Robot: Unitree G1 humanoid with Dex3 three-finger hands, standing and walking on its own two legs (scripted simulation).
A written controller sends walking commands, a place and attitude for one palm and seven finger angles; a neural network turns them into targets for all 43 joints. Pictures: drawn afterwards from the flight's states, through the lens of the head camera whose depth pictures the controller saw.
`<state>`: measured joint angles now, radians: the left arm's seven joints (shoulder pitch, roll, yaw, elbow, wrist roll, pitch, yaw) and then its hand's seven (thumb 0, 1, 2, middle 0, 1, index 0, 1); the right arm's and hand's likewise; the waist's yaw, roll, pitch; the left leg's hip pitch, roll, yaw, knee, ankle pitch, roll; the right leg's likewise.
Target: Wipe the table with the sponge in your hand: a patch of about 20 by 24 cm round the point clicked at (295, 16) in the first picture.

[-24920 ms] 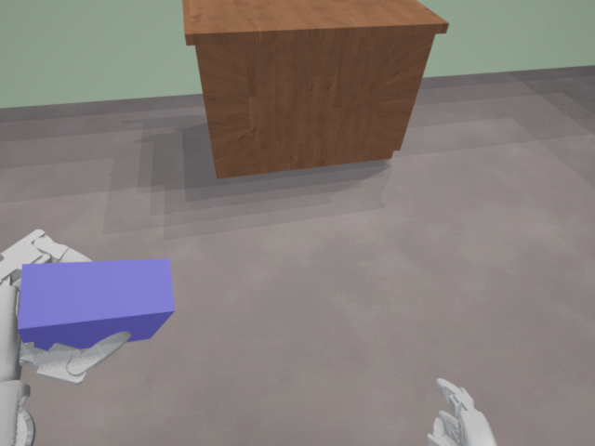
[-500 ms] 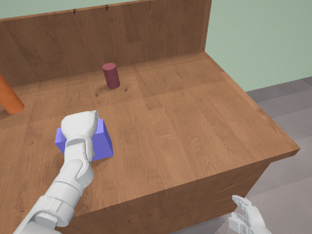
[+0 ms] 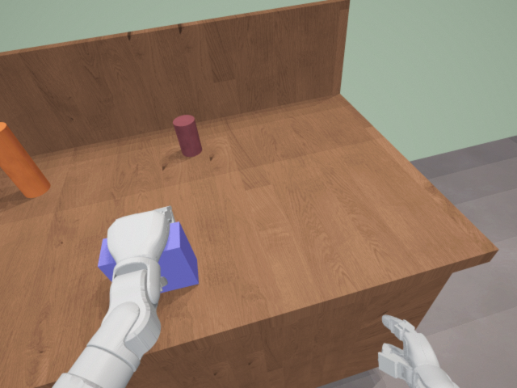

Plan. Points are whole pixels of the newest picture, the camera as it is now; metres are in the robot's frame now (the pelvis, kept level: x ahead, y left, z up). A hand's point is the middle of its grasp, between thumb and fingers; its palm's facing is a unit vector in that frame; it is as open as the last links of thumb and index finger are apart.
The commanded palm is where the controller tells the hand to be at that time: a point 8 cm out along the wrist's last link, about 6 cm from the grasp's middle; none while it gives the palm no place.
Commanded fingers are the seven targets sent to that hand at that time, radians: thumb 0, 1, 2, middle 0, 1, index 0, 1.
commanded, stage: wipe back along the middle lane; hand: left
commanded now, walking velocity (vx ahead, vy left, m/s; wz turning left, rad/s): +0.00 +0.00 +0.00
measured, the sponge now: (157, 268) +0.30 +0.22 +0.02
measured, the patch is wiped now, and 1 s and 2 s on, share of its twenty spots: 0.60 0.75 0.80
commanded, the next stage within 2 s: slide across to the third lane in 0.38 s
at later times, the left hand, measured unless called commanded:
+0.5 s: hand (154, 279) +0.25 +0.20 +0.07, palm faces +0.07 -0.09 -0.99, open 9.7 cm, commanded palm +0.21 +0.18 +0.10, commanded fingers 0.00 0.10 1.30 -1.20 -1.60 -1.20 -1.60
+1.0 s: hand (167, 280) +0.26 +0.18 +0.06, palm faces +0.03 -0.06 -1.00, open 9.7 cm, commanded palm +0.23 +0.14 +0.11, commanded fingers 0.00 0.10 1.30 -1.20 -1.60 -1.20 -1.60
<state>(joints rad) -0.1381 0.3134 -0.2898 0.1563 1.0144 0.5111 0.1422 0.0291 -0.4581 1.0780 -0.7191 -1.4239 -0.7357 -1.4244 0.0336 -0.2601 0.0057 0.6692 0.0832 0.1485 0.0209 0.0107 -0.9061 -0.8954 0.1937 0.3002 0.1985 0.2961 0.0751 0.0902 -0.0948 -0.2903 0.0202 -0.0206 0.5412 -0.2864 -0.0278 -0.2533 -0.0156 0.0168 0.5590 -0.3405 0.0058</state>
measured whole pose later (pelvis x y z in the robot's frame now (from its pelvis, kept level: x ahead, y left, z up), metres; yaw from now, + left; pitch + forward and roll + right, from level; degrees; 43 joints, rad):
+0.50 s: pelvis -0.02 -0.01 +0.00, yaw -1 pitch -1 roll +1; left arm 0.03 0.30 -0.30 -0.02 1.02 0.53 0.14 0.03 -0.45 1.07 -0.71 -1.43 -0.74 -1.42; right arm 0.00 -0.25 0.01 0.66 0.08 0.12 0.03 0.01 -0.91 -0.90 0.19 0.30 0.20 0.29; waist 0.09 0.09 -0.07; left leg -0.25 0.04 0.00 0.53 -0.27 -0.04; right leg -0.23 0.00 0.03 0.57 -0.33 -0.01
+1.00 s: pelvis -0.03 -0.01 +0.00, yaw +0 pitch -2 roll +1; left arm -0.12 0.27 -0.42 0.11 1.02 0.53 0.13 0.00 -0.48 1.07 -0.73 -1.42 -0.77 -1.39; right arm 0.00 -0.25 -0.02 0.69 0.08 0.08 0.03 0.01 -0.91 -0.90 0.19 0.30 0.18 0.29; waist 0.11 0.10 -0.07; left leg -0.25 0.02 -0.03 0.53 -0.25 -0.04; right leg -0.23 -0.01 0.01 0.58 -0.32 0.00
